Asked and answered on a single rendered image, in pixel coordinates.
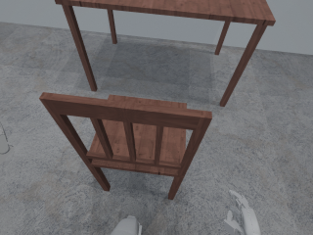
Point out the robot left shin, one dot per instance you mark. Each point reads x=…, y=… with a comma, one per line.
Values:
x=132, y=217

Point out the right robot hand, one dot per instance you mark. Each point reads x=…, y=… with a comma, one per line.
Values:
x=246, y=221

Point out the left robot thigh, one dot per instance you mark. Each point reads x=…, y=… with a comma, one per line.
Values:
x=128, y=226

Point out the left robot hand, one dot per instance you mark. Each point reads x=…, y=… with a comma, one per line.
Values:
x=5, y=148

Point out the table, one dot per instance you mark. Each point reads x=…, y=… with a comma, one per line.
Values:
x=228, y=11

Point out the chair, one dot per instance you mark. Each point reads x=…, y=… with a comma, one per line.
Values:
x=132, y=134

